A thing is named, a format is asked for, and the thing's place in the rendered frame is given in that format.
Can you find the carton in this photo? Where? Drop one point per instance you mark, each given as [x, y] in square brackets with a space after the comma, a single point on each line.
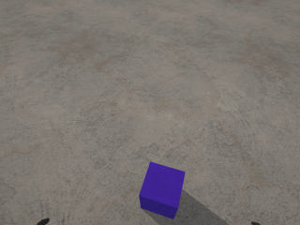
[161, 190]

